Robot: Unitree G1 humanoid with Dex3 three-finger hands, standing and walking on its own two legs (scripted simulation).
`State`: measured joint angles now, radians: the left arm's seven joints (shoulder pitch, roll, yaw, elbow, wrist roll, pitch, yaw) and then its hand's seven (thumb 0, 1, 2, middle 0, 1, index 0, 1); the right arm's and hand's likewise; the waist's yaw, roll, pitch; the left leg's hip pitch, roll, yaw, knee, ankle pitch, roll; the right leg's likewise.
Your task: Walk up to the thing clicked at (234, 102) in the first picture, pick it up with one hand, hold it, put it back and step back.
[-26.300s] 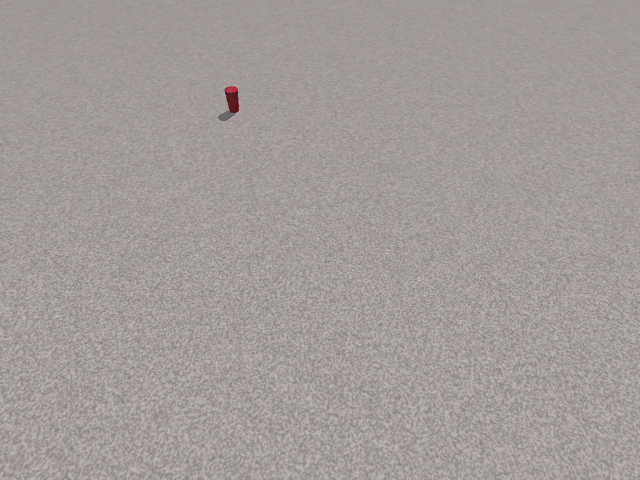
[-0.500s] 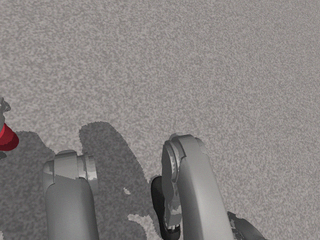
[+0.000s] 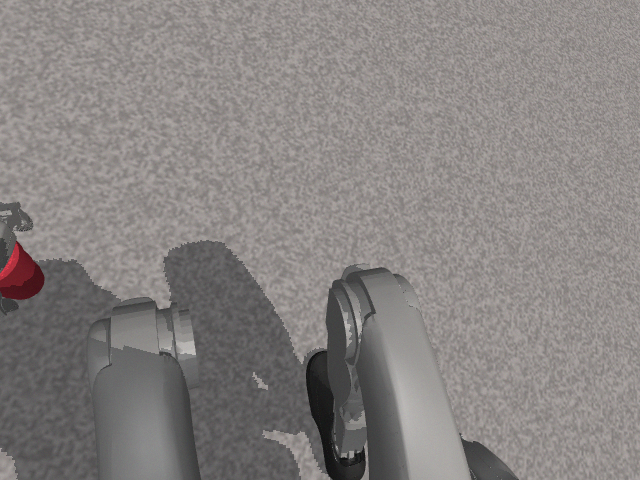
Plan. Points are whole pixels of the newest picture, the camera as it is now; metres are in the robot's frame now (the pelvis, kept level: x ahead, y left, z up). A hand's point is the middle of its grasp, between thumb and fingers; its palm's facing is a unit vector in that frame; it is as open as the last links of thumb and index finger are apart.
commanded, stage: close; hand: left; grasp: from above
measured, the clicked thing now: (5, 270) +0.39 +0.33 -0.23
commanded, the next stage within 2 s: settle in 0.38 s
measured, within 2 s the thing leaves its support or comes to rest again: leaves its support in 0.94 s
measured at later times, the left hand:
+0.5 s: hand out of the picture +0.38 +0.33 -0.18, palm faces -0.42 -0.15 -0.90, open 10.5 cm
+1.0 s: hand out of the picture +0.37 +0.33 -0.14, palm faces -0.38 -0.09 -0.92, open 9.2 cm
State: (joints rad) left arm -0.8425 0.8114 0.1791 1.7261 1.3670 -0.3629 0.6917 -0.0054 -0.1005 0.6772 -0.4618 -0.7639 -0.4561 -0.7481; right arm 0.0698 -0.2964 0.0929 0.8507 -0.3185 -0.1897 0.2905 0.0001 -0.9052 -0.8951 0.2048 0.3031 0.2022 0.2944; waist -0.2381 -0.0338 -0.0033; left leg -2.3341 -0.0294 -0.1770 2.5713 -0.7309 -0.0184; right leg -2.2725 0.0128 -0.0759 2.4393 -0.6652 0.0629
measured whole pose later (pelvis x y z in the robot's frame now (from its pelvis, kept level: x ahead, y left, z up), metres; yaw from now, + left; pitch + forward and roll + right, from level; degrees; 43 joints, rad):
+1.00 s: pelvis +0.00 +0.00 +0.03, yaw +2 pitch +33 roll -8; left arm -0.68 0.66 0.17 1.36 1.30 -0.29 0.57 0.00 0.07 0.59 -0.70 -0.68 -0.70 -0.69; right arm 0.10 -0.30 -0.02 0.82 -0.20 -0.13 0.26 0.00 -0.94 -0.90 0.21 0.30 0.20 0.29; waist -0.17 0.00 -0.11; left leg -2.30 -0.03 -0.14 2.47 -0.74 -0.02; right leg -2.25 -0.01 -0.05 2.37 -0.69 0.05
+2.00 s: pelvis -0.01 +0.00 +0.13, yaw +4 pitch +33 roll -7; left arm -0.59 0.62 0.06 1.01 1.14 -0.20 0.22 -0.01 -0.01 0.61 -0.82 -0.57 -0.81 -0.59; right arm 0.18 -0.28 -0.04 0.71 -0.05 -0.04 0.13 0.00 -0.95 -0.91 0.21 0.30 0.20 0.30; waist -0.12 0.04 -0.17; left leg -2.06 -0.02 -0.10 2.14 -0.66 0.00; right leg -2.01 -0.02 -0.04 2.05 -0.63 0.04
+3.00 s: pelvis +0.04 +0.00 +0.40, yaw +6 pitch +14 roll -1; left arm -0.28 0.42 -0.14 0.75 0.99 0.00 0.11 -0.01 0.03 0.63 -0.75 -0.63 -0.75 -0.64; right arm 0.26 -0.26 -0.03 0.72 0.03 -0.02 -0.03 0.01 -0.93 -0.91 0.21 0.30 0.20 0.30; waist -0.07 0.03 -0.12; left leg -0.86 0.03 -0.02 1.10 -0.48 -0.01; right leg -0.86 0.00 0.01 1.05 -0.43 0.02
